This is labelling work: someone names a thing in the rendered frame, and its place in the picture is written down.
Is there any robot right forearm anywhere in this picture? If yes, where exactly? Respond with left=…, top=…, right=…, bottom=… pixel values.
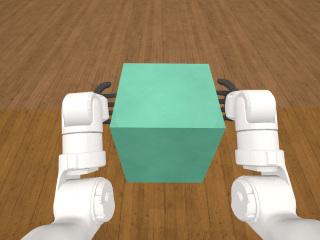
left=225, top=90, right=296, bottom=211

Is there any robot right upper arm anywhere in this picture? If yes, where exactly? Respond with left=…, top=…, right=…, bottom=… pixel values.
left=231, top=175, right=320, bottom=240

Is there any robot left hand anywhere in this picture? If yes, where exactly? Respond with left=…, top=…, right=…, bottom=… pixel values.
left=94, top=81, right=117, bottom=124

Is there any robot left upper arm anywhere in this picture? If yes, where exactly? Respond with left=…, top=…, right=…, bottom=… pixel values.
left=21, top=177, right=115, bottom=240

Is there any carton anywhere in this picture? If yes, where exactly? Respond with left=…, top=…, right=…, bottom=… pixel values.
left=109, top=63, right=226, bottom=183

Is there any robot left forearm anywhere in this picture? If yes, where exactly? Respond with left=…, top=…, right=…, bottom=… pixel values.
left=53, top=91, right=109, bottom=218

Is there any robot right hand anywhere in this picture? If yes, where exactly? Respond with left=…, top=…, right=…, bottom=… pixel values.
left=216, top=78, right=239, bottom=121

